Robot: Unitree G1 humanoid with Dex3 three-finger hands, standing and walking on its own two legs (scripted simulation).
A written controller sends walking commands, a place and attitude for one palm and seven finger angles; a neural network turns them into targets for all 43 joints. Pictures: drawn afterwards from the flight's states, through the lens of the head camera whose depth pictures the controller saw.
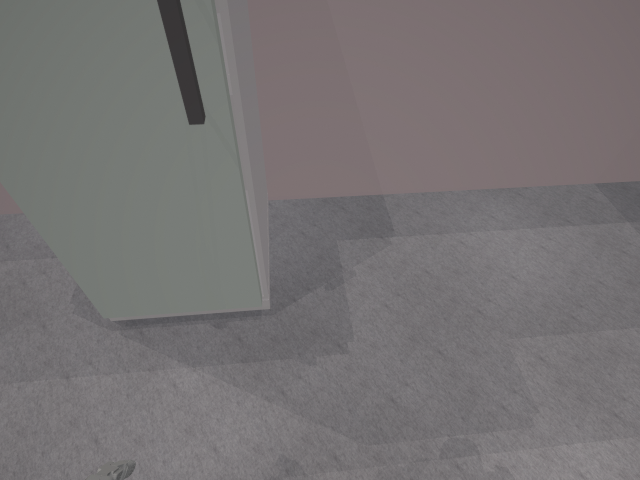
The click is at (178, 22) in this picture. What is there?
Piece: fridge door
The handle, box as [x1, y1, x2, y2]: [157, 0, 205, 124]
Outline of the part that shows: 157,0 189,124 203,123 205,116 179,0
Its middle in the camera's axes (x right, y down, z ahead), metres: -0.24 -0.34 +0.64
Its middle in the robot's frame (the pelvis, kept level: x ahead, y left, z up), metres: +0.72 +0.29 +0.22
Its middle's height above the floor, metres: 0.99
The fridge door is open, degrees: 0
